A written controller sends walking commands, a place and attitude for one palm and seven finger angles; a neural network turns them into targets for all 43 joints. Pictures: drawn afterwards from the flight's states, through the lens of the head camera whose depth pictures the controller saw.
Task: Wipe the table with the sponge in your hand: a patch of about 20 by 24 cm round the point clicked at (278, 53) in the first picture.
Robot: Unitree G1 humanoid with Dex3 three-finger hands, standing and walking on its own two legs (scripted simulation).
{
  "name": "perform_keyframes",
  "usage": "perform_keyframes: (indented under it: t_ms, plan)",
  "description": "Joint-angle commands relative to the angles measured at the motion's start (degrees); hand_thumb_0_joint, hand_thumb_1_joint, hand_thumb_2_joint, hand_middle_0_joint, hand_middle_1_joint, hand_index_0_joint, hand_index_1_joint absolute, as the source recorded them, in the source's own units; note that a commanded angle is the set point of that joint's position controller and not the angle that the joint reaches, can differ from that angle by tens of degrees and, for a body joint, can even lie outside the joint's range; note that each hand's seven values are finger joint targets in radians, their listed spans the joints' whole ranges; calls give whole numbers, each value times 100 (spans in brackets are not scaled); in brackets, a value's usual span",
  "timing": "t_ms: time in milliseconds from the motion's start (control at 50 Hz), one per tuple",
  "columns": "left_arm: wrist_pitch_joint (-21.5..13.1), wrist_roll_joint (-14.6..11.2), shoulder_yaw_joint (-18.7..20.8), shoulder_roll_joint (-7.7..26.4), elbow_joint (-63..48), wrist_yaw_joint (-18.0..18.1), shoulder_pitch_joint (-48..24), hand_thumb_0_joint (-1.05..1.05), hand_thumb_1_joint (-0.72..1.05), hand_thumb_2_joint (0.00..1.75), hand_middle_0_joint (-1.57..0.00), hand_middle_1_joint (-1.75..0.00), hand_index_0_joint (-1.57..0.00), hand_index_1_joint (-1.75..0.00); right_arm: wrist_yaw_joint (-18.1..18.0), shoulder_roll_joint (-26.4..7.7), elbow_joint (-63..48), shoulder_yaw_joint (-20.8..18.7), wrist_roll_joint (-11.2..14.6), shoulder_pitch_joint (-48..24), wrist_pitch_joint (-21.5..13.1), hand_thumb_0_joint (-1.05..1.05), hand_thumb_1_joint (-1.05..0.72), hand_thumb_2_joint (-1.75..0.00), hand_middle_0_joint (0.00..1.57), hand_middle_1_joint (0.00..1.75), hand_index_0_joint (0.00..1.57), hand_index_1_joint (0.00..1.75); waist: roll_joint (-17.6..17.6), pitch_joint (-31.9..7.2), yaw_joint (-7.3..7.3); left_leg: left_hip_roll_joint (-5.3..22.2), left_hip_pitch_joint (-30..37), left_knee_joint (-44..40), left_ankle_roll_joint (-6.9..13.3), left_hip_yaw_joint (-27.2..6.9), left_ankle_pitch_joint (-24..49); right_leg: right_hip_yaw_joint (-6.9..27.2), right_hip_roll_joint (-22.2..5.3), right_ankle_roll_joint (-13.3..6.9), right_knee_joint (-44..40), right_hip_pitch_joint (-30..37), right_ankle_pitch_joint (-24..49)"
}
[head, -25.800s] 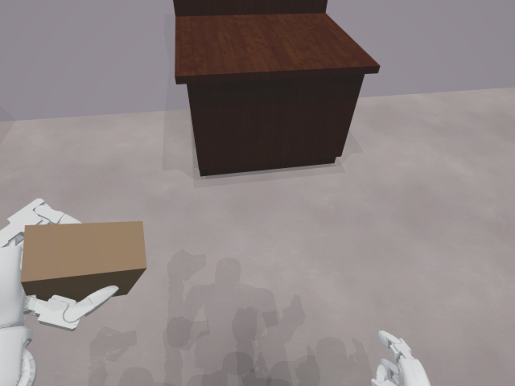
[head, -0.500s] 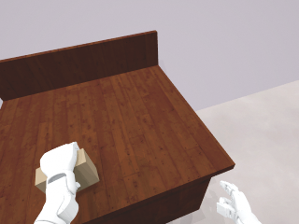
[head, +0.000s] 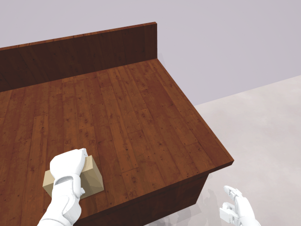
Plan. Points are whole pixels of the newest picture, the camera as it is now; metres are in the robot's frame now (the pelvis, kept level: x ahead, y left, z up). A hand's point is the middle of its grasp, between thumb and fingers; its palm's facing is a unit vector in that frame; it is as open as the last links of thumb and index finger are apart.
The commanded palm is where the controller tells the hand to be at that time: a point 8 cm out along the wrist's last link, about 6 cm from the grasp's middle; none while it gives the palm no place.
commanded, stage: lower the sponge onto the table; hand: left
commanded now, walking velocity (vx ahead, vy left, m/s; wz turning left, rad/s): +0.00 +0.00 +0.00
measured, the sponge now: (77, 184) +0.23 +0.27 -0.07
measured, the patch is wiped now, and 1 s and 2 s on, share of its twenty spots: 0.00 0.30 0.55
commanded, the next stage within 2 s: wipe forward along the first lane in 0.14 s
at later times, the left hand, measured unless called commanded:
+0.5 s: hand (75, 167) +0.27 +0.27 -0.02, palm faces -0.10 -0.05 -0.99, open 9.7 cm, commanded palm +0.25 +0.27 +0.03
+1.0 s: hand (74, 155) +0.31 +0.30 -0.04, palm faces -0.14 -0.02 -0.99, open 9.7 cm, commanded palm +0.30 +0.29 +0.01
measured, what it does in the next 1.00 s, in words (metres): stands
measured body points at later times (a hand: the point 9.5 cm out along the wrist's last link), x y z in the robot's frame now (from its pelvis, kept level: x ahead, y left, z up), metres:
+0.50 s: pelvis +0.00 +0.00 -0.01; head +0.01 -0.02 +0.44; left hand +0.27 +0.27 +0.03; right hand +0.21 -0.23 -0.10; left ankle +0.00 +0.10 -0.74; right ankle +0.02 -0.10 -0.74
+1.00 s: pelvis -0.01 +0.00 -0.02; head +0.03 -0.01 +0.43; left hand +0.32 +0.30 +0.01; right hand +0.13 -0.26 -0.14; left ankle +0.00 +0.10 -0.74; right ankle +0.02 -0.10 -0.74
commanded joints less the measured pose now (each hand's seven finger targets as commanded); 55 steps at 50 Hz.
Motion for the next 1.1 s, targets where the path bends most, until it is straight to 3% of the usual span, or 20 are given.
perform_keyframes:
  t_ms: [0, 80, 100, 180, 220, 280, 300, 380, 440, 480, 540, 580, 640, 720, 840, 880, 920, 980, 1000, 1080]
  plan:
    - [-674, 506, 1029, 1574, -1689, 569, -1580, 0, 10, 130, -120, -160, -120, -160, -112, -671, -913, -336, -151, -867, -366, 0, -90, -90, 20, 30, 20, 30, 217, -1655, 88, -68, 364, -157, 105, -466, 1109, 596, -13, -285, -200, 774, 1229]
    - [-694, 573, 1175, 1506, -1527, 1084, -1383, 0, 10, 130, -120, -160, -120, -160, -65, -685, -802, -400, -137, -863, -428, 0, -90, -90, 20, 30, 20, 30, 351, -1404, 110, -9, 319, -148, 7, -520, 1115, 663, 58, -341, -169, 396, 1075]
    - [-593, 496, 903, 1157, -1433, 1126, -1276, 0, 10, 130, -120, -160, -120, -160, -49, -651, -827, -400, -93, -870, -433, 0, -90, -90, 20, 30, 20, 30, 301, -1341, 67, 6, 269, -161, 5, -484, 1059, 551, 39, -311, -176, 372, 995]
    - [-84, 45, 731, 811, -850, 1063, -731, 0, 10, 130, -120, -160, -120, -160, -11, -742, -759, -419, 45, -1038, -410, 0, -90, -90, 20, 30, 20, 30, -457, -1211, 64, 16, 120, -211, 2, -432, 933, 579, 10, -241, -303, 466, 1018]
    - [81, -13, 255, 432, -815, 869, -769, 0, 10, 130, -120, -160, -120, -160, -3, -718, -850, -388, 73, -1071, -378, 0, -90, -90, 20, 30, 20, 30, -689, -1082, -19, 14, 64, -219, 30, -438, 841, 489, -18, -202, -317, 382, 926]
    - [83, 116, 436, 911, -747, 690, -1498, 0, 10, 130, -120, -160, -120, -160, -50, -798, -793, -359, 44, -993, -302, 0, -90, -90, 20, 30, 20, 30, -558, -928, -133, -26, 27, -192, 69, -494, 664, 547, -4, -227, -322, 200, 691]
    - [-20, 180, 245, 810, -860, 639, -1871, 0, 10, 130, -120, -160, -120, -160, -78, -756, -838, -344, 28, -917, -298, 0, -90, -90, 20, 30, 20, 30, -425, -989, -213, -40, 51, -143, 113, -440, 604, 457, -30, -205, -299, 184, 636]
    - [-586, 555, 1041, 1740, -1024, 855, -2439, 0, 10, 130, -120, -160, -120, -160, -148, -751, -691, -391, -85, -707, -313, 0, -90, -90, 20, 30, 20, 30, 240, -1533, -81, -44, 239, -14, 80, -482, 798, 575, 17, -288, -105, 230, 786]
    - [-756, 557, 764, 1239, -705, 1035, -2281, 0, 10, 130, -120, -160, -120, -160, -138, -666, -673, -419, -78, -619, -355, 0, -90, -90, 20, 30, 20, 30, 245, -1508, -164, -27, 150, 87, 37, -410, 900, 483, 2, -269, -31, 83, 989]
    - [-606, 431, 965, 1280, -214, 1090, -1853, 0, 10, 130, -120, -160, -120, -160, -107, -731, -629, -437, -34, -598, -323, 0, -90, -90, 20, 30, 20, 30, -38, -1395, -96, -26, -40, 52, 15, -416, 838, 532, 20, -277, -69, 111, 1003]
    - [-326, 215, 617, 910, 333, 996, -1892, 0, 10, 130, -120, -160, -120, -160, -99, -749, -657, -401, 43, -633, -261, 0, -90, -90, 20, 30, 20, 30, -529, -1146, -200, -27, -352, 30, 22, -351, 642, 464, -44, -180, -162, 93, 957]
    - [-204, 135, 866, 1285, 673, 908, -2104, 0, 10, 130, -120, -160, -120, -160, -112, -852, -600, -371, 77, -588, -203, 0, -90, -90, 20, 30, 20, 30, -599, -1020, -233, -48, -516, 11, 31, -365, 463, 544, -48, -178, -202, 64, 805]
    - [-352, 251, 702, 1324, 576, 754, -2635, 0, 10, 130, -120, -160, -120, -160, -153, -822, -694, -381, 47, -479, -173, 0, -90, -90, 20, 30, 20, 30, -568, -1306, -330, -73, -495, 124, 89, -339, 526, 482, -88, -145, -121, 84, 908]
    - [-969, 490, 1174, 1906, 340, 880, -3054, 0, 10, 130, -120, -160, -120, -160, -188, -797, -591, -475, -42, -150, -222, 0, -90, -90, 20, 30, 20, 30, 62, -1916, -327, -42, -311, 374, 130, -318, 817, 507, -75, -195, 93, 107, 1211]
    - [-1031, 387, 892, 1353, 1120, 1125, -2995, 0, 10, 130, -120, -160, -120, -160, -122, -819, -470, -538, 14, 38, -243, 0, -90, -90, 20, 30, 20, 30, -282, -1572, -451, 62, -691, 443, 66, -355, 554, 313, -18, -161, 156, -492, 700]
    - [-940, 298, 1138, 1568, 1383, 1199, -3030, 0, 10, 130, -120, -160, -120, -160, -108, -876, -422, -541, 43, 64, -231, 0, -90, -90, 20, 30, 20, 30, -346, -1599, -411, 68, -819, 431, 57, -379, 479, 337, -3, -167, 185, -494, 599]
    - [-890, 280, 933, 1479, 1466, 1199, -3343, 0, 10, 130, -120, -160, -120, -160, -107, -870, -469, -517, 52, 112, -223, 0, -90, -90, 20, 30, 20, 30, -382, -1647, -482, 74, -851, 453, 73, -364, 454, 265, -18, -134, 203, -534, 556]
    - [-862, 422, 1369, 2073, 1767, 1264, -3568, 0, 10, 130, -120, -160, -120, -160, -119, -939, -369, -523, 34, 204, -185, 0, -90, -90, 20, 30, 20, 30, -269, -1728, -450, 68, -971, 510, 86, -380, 464, 328, -19, -144, 265, -538, 524]
    - [-883, 445, 1095, 1847, 1745, 1242, -3740, 0, 10, 130, -120, -160, -120, -160, -122, -904, -403, -516, 13, 309, -183, 0, -90, -90, 20, 30, 20, 30, -253, -1863, -508, 66, -939, 558, 108, -339, 530, 250, -30, -123, 301, -497, 622]
    - [-910, 503, 1419, 2217, 2306, 1245, -3724, 0, 10, 130, -120, -160, -120, -160, -109, -945, -314, -513, 18, 442, -145, 0, -90, -90, 20, 30, 20, 30, -243, -1736, -480, 55, -1221, 604, 96, -344, 406, 305, -21, -131, 316, -616, 505]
